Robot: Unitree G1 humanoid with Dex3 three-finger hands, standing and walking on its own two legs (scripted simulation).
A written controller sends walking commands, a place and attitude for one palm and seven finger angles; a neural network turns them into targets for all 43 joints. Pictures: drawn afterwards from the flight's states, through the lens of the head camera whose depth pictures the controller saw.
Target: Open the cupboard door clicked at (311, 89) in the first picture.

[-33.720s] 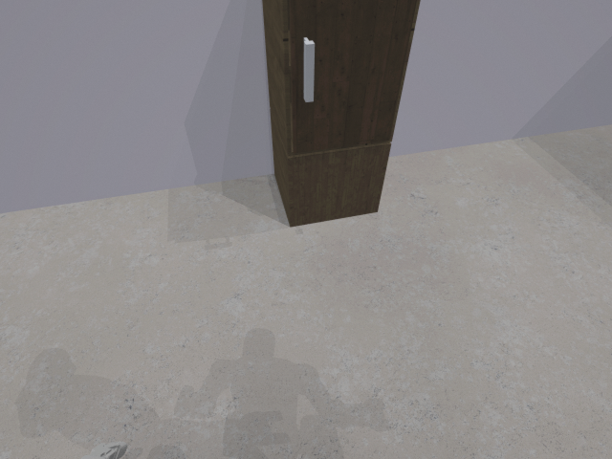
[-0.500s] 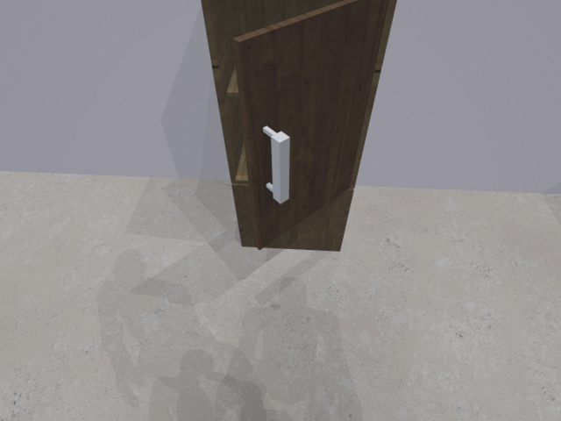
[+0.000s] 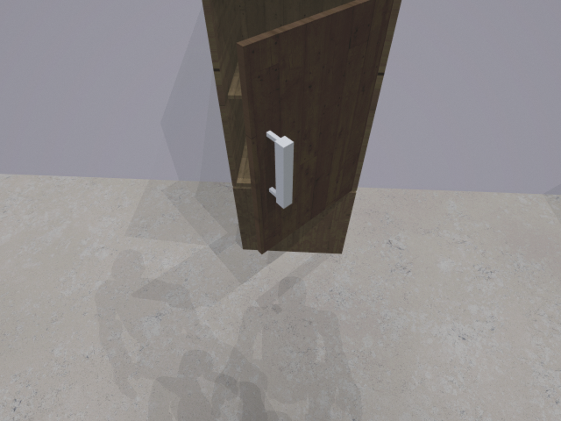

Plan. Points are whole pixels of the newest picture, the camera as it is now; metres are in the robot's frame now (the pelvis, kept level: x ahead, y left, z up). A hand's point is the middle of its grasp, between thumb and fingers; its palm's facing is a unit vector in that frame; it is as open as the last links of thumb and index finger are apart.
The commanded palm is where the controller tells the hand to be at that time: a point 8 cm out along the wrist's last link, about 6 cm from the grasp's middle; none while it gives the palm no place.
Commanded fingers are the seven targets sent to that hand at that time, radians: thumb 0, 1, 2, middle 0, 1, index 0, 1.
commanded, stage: walk to a spot facing it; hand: left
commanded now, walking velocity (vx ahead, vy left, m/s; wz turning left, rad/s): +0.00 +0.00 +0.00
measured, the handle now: (277, 170) +0.61 +0.04 -0.03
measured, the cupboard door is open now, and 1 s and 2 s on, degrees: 44 44 44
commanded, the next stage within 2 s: none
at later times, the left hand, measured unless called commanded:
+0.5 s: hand out of the picture +0.05 +0.19 -0.18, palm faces -0.09 -0.97 -0.24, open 7.4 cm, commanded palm none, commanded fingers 0.00 0.90 0.90 -0.20 -0.30 -0.20 -0.30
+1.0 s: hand out of the picture +0.13 +0.15 -0.19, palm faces -0.35 -0.91 -0.22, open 7.4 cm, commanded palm none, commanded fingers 0.00 0.90 0.90 -0.20 -0.30 -0.20 -0.30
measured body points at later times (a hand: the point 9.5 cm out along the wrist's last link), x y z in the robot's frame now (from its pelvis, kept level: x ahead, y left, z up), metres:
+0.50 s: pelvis -0.01 +0.00 -0.01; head +0.04 -0.02 +0.43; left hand +0.05 +0.25 -0.16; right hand -0.02 -0.24 -0.18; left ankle -0.02 +0.10 -0.75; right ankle -0.05 -0.08 -0.72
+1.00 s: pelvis +0.01 -0.01 -0.01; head +0.07 -0.02 +0.43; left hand +0.15 +0.20 -0.17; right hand +0.04 -0.31 -0.14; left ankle +0.05 +0.11 -0.74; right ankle -0.04 -0.13 -0.75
